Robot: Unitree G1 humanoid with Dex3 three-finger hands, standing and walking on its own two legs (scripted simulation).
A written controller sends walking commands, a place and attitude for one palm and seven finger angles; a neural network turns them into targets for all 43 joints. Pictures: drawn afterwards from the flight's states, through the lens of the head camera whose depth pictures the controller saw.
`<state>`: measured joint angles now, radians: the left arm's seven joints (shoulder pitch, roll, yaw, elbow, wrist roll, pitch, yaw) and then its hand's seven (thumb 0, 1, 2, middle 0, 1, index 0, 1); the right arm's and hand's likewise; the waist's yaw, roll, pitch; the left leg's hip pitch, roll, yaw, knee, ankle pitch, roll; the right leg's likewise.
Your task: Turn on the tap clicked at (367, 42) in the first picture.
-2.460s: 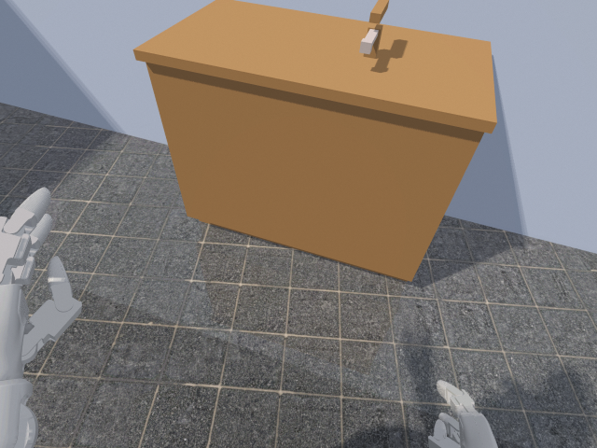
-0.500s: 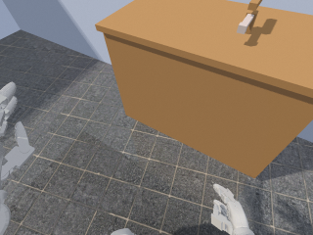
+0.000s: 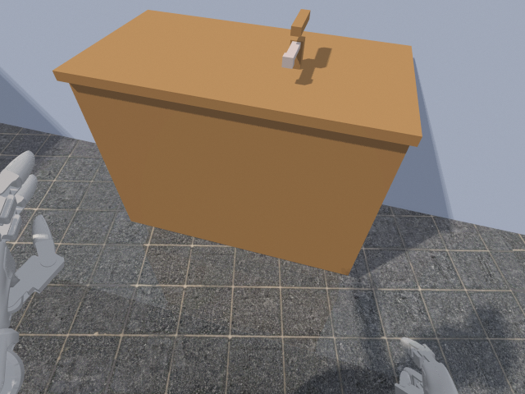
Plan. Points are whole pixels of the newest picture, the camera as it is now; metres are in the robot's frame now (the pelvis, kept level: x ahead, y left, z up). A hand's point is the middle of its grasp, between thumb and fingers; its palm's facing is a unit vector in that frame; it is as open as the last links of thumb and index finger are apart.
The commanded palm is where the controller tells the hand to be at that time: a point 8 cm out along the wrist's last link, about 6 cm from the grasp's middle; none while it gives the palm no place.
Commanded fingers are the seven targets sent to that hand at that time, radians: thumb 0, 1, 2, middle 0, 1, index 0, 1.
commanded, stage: turn to face it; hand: left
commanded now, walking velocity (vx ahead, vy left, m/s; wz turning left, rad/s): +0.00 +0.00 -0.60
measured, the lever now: (288, 60) +0.86 +0.01 +0.11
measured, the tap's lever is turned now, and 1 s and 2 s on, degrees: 0 0 0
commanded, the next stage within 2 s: take the last steps up to it in 0.80 s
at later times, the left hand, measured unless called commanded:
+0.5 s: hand (196, 272) +0.21 +0.09 +0.18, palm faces +0.02 -0.85 -0.53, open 7.4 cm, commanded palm +0.17 +0.17 +0.18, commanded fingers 0.00 0.90 0.90 -0.20 -0.30 -0.20 -0.30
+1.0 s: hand (245, 319) +0.17 +0.04 +0.18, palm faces -0.05 -0.89 -0.45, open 7.4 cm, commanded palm +0.13 +0.12 +0.18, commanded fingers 0.00 0.90 0.90 -0.20 -0.30 -0.20 -0.30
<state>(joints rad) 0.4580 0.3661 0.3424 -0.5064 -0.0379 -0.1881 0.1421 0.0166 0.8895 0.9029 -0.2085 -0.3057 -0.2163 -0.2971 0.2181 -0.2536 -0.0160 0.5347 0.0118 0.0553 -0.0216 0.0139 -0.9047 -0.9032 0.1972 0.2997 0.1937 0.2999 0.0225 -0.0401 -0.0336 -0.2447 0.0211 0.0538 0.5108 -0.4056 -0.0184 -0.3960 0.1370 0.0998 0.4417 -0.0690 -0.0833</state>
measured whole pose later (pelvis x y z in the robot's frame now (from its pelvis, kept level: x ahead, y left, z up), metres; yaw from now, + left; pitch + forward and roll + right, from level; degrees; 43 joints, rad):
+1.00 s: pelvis -0.14 -0.05 -0.01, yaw -28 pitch -1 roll -1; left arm 0.41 0.36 0.33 -0.48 -0.01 -0.20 0.14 0.02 0.89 0.90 -0.21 -0.31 -0.22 -0.30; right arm 0.19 -0.16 0.04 0.61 0.02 -0.05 -0.01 0.01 -0.90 -0.90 0.21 0.30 0.20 0.30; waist 0.00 0.06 0.06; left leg -0.42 0.12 0.04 0.89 -0.43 -0.05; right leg -0.30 0.02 -0.10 0.62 -0.29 -0.06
